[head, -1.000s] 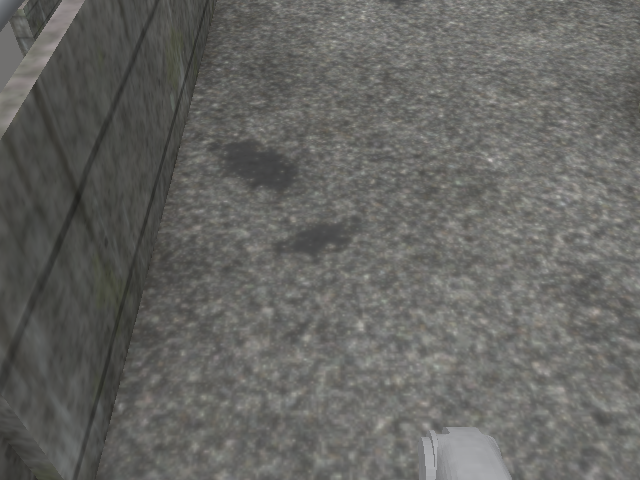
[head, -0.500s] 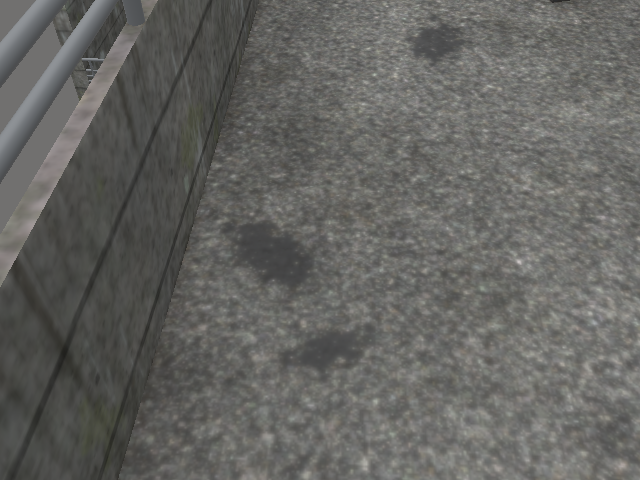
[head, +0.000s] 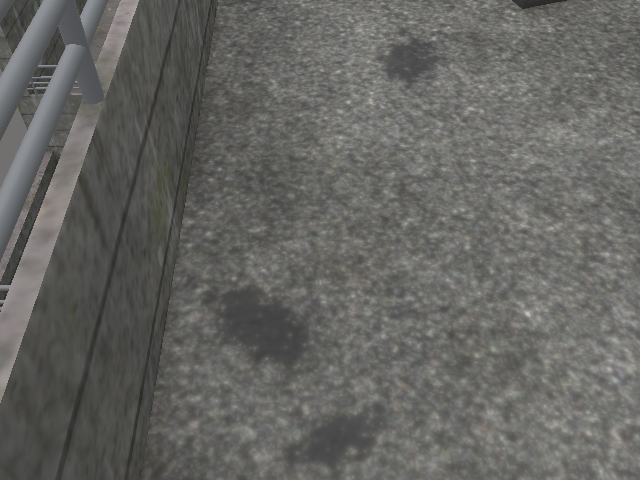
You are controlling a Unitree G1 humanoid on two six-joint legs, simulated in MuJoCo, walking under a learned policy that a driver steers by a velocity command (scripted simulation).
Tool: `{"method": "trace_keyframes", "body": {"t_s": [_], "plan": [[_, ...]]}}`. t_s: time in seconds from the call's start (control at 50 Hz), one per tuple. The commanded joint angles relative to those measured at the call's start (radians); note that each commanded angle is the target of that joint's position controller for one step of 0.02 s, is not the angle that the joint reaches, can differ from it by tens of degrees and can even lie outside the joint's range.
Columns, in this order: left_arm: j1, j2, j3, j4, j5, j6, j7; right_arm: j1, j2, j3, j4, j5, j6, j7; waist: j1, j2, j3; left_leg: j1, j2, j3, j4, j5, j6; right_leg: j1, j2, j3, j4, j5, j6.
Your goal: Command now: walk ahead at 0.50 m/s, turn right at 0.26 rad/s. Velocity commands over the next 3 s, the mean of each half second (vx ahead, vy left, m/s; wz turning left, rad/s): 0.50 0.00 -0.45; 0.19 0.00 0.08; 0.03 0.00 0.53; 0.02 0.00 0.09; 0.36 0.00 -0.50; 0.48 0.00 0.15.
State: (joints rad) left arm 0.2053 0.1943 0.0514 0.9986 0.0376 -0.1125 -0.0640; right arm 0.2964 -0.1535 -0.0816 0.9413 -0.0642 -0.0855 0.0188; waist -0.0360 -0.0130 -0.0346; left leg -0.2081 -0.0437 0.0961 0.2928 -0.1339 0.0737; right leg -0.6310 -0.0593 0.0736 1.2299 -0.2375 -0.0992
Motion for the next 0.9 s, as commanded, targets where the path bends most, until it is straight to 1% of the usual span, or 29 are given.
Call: {"method": "trace_keyframes", "body": {"t_s": [0.02, 0.06, 0.1, 0.12, 0.14, 0.16, 0.2, 0.22, 0.24, 0.26, 0.3, 0.32, 0.36, 0.38, 0.4, 0.42, 0.44, 0.46, 0.48, 0.52, 0.54, 0.62, 0.66, 0.76, 0.82, 0.84, 0.86, 0.88, 0.9], "plan": [[-0.057, -0.02, -0.019, -0.052, 0.008, 0.004, -0.007, -0.024, -0.028, -0.003, -0.062, -0.006, -0.023, -0.008, 0.009, 0.058, -0.022, 0.108, 0.305, -0.179, -0.173, 0.188, 0.179, -0.213, -0.049, 0.04, -0.034, 0.091, 0.021], [-0.083, -0.019, -0.023, -0.058, 0.013, 0.013, -0.013, 0.004, -0.011, 0.01, -0.047, -0.03, -0.035, -0.001, 0.021, 0.06, 0.009, 0.061, 0.293, -0.102, -0.179, 0.217, 0.178, -0.225, -0.054, 0.029, -0.134, 0.27, 0.019], [-0.124, -0.007, -0.023, -0.076, 0.029, 0.017, -0.015, 0.026, 0.003, 0.026, -0.036, -0.037, -0.04, 0.028, 0.029, 0.033, 0.022, -0.019, 0.265, -0.022, -0.174, 0.276, 0.169, -0.15, -0.067, -0.013, -0.246, 0.41, 0.017], [-0.11, -0.016, -0.028, -0.071, 0.029, 0.024, -0.022, 0.079, -0.031, 0.02, -0.014, -0.032, -0.042, 0.031, 0.021, 0.042, 0.047, 0.027, 0.294, -0.016, -0.172, 0.327, 0.172, -0.173, -0.071, 0.001, -0.273, 0.425, 0.015], [-0.207, 0.062, 0.015, -0.146, -0.128, 0.056, 0.042, 0.107, -0.143, -0.017, -0.002, 0.091, -0.03, -0.03, 0.019, -0.017, 0.055, 0.091, 0.283, -0.056, -0.142, 0.366, 0.066, -0.18, -0.037, 0.07, -0.282, 0.408, 0.027], [-0.208, 0.066, 0.01, -0.165, -0.142, 0.062, 0.065, 0.096, -0.17, -0.023, -0.002, 0.096, -0.026, -0.052, 0.032, -0.008, 0.053, 0.154, 0.304, -0.042, -0.139, 0.378, 0.048, -0.228, -0.026, 0.088, -0.307, 0.393, 0.035], [-0.207, 0.053, 0.011, -0.182, -0.096, 0.083, 0.067, 0.091, -0.124, -0.02, 0.003, 0.081, -0.021, -0.074, 0.032, 0.037, 0.088, 0.225, 0.311, 0.011, -0.135, 0.388, 0.04, -0.245, -0.032, 0.065, -0.38, 0.37, 0.035], [-0.271, 0.042, 0.011, -0.21, -0.088, 0.087, 0.066, 0.107, -0.102, -0.022, 0.007, 0.079, -0.018, -0.075, 0.007, 0.057, 0.097, 0.266, 0.316, 0.028, -0.127, 0.33, 0.041, -0.26, -0.035, 0.024, -0.425, 0.344, 0.037], [-0.309, 0.026, 0.01, -0.217, -0.053, 0.095, 0.065, 0.136, -0.103, -0.026, 0.017, 0.075, -0.01, -0.076, -0.021, 0.062, 0.101, 0.283, 0.316, 0.052, -0.113, 0.318, 0.04, -0.242, -0.036, -0.02, -0.427, 0.322, 0.037], [-0.33, 0.025, 0.017, -0.227, -0.05, 0.1, 0.059, 0.194, -0.072, -0.024, 0.033, 0.074, -0.013, -0.077, -0.033, 0.053, 0.119, 0.305, 0.313, 0.057, -0.088, 0.297, 0.034, -0.246, -0.028, -0.039, -0.438, 0.27, 0.035], [-0.36, 0.009, 0.016, -0.244, -0.063, 0.094, 0.04, 0.195, -0.088, -0.027, 0.04, 0.062, -0.011, -0.078, -0.035, 0.082, 0.135, 0.268, 0.303, 0.107, -0.038, 0.411, 0.029, -0.136, -0.006, -0.129, -0.488, 0.196, 0.011], [-0.333, 0.024, 0.026, -0.249, -0.073, 0.088, 0.035, 0.175, -0.096, -0.019, 0.037, 0.062, -0.015, -0.075, -0.007, 0.107, 0.117, 0.237, 0.31, 0.103, -0.002, 0.565, 0.04, -0.025, 0.02, -0.167, -0.495, 0.124, -0.009], [-0.219, 0.065, 0.05, -0.241, -0.051, 0.089, 0.032, 0.116, -0.14, -0.024, 0.009, 0.07, -0.01, -0.072, 0.063, 0.152, 0.063, 0.226, 0.314, 0.121, 0.176, 0.883, 0.044, 0.165, 0.096, -0.209, -0.519, -0.002, -0.036], [-0.085, 0.096, 0.069, -0.217, -0.055, 0.089, 0.03, 0.073, -0.179, -0.03, -0.001, 0.078, -0.007, -0.064, 0.147, 0.126, 0.007, 0.188, 0.293, 0.139, 0.352, 0.849, 0.024, 0.331, 0.133, -0.217, -0.631, 0.005, -0.066], [0.095, 0.192, 0.109, -0.173, -0.049, 0.089, 0.042, 0.029, -0.179, -0.029, -0.037, 0.072, -0.016, -0.058, 0.217, 0.078, -0.084, -0.031, 0.241, 0.145, 0.624, 0.655, -0.015, 0.63, 0.063, -0.057, -0.636, 0.09, -0.125], [0.144, 0.267, 0.111, -0.164, -0.055, 0.075, 0.058, 0.079, -0.082, 0.0, -0.08, 0.051, -0.041, -0.036, 0.144, -0.209, -0.154, -0.487, 0.046, 0.086, 1.059, -0.339, -0.088, 0.941, -0.186, 0.442, -0.705, 0.203, -0.309], [0.234, 0.24, 0.093, -0.168, -0.044, 0.067, 0.064, 0.052, -0.096, 0.005, -0.109, 0.091, -0.092, -0.01, 0.174, -0.225, -0.341, -0.596, -0.014, -0.163, 1.215, -0.464, -0.09, 1.032, -0.287, 0.769, -0.92, 0.092, -0.4], [0.209, 0.177, 0.084, -0.15, -0.022, 0.055, 0.068, -0.016, -0.132, -0.009, -0.125, 0.137, -0.109, -0.007, 0.169, -0.171, -0.239, -0.69, 0.055, -0.199, 1.219, -0.36, -0.06, 0.98, -0.234, 0.645, -0.934, 0.039, -0.323], [0.085, 0.133, 0.07, -0.19, -0.037, 0.046, 0.072, -0.067, -0.136, -0.005, -0.148, 0.116, -0.11, -0.023, 0.133, -0.133, -0.154, -0.689, 0.101, -0.196, 1.145, -0.258, -0.049, 0.832, -0.205, 0.519, -0.923, 0.088, -0.266], [-0.052, 0.125, 0.06, -0.231, -0.034, 0.034, 0.068, -0.092, -0.166, -0.025, -0.169, 0.054, -0.078, -0.053, 0.037, 0.032, -0.066, -0.524, 0.147, -0.185, 1.05, -0.187, -0.071, 0.505, -0.158, 0.358, -0.93, 0.376, -0.225], [-0.061, 0.113, 0.054, -0.23, -0.031, 0.035, 0.068, -0.054, -0.153, -0.028, -0.168, 0.051, -0.056, -0.054, 0.003, 0.047, -0.057, -0.477, 0.158, -0.174, 1.013, -0.201, -0.077, 0.432, -0.151, 0.296, -0.928, 0.458, -0.214], [0.008, 0.133, 0.055, -0.212, -0.03, 0.022, 0.084, -0.095, -0.082, -0.004, -0.174, 0.043, -0.018, -0.062, 0.008, -0.007, -0.037, -0.393, 0.137, -0.12, 0.655, 0.011, -0.087, 0.301, -0.076, 0.057, -0.955, 0.727, -0.155], [0.023, 0.139, 0.056, -0.199, -0.045, 0.033, 0.086, -0.159, -0.067, 0.013, -0.176, 0.057, -0.015, -0.05, 0.036, -0.029, -0.073, -0.334, 0.122, -0.12, 0.462, 0.171, -0.075, 0.354, -0.054, -0.012, -0.939, 0.755, -0.122], [0.027, 0.135, 0.049, -0.172, -0.037, 0.038, 0.085, -0.243, -0.13, 0.009, -0.191, 0.07, -0.006, -0.027, 0.064, -0.066, -0.055, -0.312, 0.096, -0.143, 0.3, 0.243, -0.04, 0.491, -0.115, -0.016, -0.9, 0.684, -0.08], [0.031, 0.152, 0.056, -0.171, -0.04, 0.054, 0.105, -0.246, -0.164, 0.0, -0.205, 0.054, -0.007, -0.012, 0.067, -0.074, -0.024, -0.351, 0.065, -0.109, 0.269, 0.108, -0.009, 0.569, -0.13, -0.014, -0.792, 0.673, -0.068], [0.019, 0.155, 0.057, -0.176, -0.047, 0.062, 0.113, -0.199, -0.171, -0.006, -0.195, 0.05, -0.008, -0.01, 0.038, -0.067, -0.034, -0.295, 0.049, -0.092, 0.214, 0.139, 0.006, 0.567, -0.112, -0.029, -0.717, 0.674, -0.048], [0.032, 0.148, 0.057, -0.195, -0.041, 0.065, 0.118, -0.118, -0.227, -0.028, -0.169, 0.047, -0.011, -0.015, 0.021, -0.01, -0.089, -0.136, 0.064, -0.135, 0.2, 0.411, 0.039, 0.518, -0.044, -0.063, -0.584, 0.615, -0.004], [0.073, 0.128, 0.052, -0.23, -0.021, 0.059, 0.123, -0.04, -0.312, -0.055, -0.167, 0.039, -0.004, -0.019, 0.036, 0.142, -0.186, 0.12, 0.207, -0.345, 0.221, 0.755, 0.155, 0.311, 0.07, -0.124, -0.304, 0.358, 0.076], [0.079, 0.1, 0.032, -0.247, -0.004, 0.057, 0.114, 0.035, -0.309, -0.051, -0.154, 0.037, 0.008, -0.021, -0.001, 0.289, -0.285, 0.331, 0.405, -0.638, 0.144, 0.9, 0.321, 0.053, 0.195, -0.077, -0.014, -0.384, 0.12]]}}
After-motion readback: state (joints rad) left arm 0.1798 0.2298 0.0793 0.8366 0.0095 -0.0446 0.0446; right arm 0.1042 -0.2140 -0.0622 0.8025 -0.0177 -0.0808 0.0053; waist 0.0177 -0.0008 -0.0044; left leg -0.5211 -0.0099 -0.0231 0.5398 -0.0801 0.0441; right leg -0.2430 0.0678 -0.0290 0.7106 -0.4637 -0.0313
